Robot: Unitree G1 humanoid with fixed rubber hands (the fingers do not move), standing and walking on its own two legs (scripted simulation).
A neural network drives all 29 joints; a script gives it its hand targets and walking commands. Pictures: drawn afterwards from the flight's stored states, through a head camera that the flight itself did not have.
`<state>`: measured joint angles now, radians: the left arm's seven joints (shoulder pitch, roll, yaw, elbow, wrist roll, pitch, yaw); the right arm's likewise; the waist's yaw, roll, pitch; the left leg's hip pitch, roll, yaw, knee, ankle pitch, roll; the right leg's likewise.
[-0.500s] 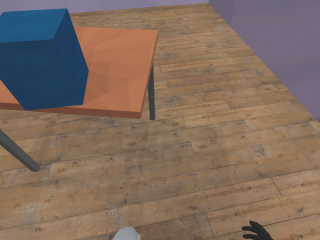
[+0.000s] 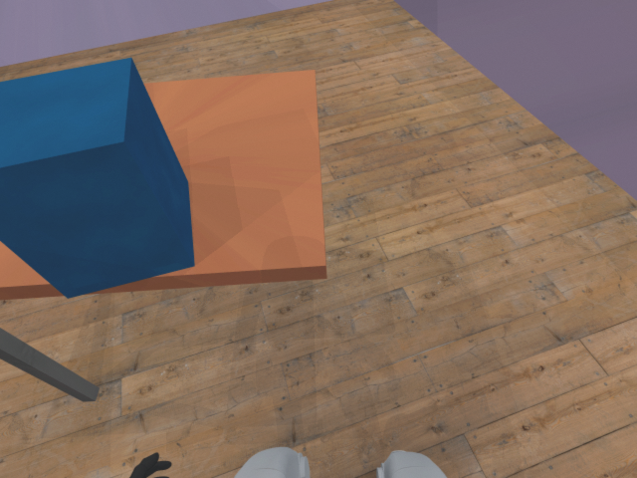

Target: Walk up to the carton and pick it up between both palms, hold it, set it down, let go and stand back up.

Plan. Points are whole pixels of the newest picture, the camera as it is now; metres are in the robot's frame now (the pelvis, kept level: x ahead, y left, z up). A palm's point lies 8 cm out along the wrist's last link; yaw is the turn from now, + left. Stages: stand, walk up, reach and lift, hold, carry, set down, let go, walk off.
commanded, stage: walk up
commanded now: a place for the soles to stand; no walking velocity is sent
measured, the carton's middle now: (98, 182) +0.51 +0.33 +0.09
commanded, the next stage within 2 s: none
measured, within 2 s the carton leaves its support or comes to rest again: neither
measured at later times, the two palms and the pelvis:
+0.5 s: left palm out of the picture +0.15 +0.46 -0.09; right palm out of the picture +0.09 -0.07 -0.10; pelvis +0.05 +0.20 +0.01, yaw -1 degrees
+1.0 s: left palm out of the picture +0.19 +0.57 -0.11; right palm (288, 460) +0.15 +0.06 -0.10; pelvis +0.11 +0.32 +0.01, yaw -3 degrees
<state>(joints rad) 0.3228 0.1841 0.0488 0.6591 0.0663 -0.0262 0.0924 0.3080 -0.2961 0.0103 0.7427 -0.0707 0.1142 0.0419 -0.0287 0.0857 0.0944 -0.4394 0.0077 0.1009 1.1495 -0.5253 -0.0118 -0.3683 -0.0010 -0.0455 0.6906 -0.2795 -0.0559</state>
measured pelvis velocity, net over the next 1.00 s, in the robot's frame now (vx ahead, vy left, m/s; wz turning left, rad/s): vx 0.11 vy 0.32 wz -0.05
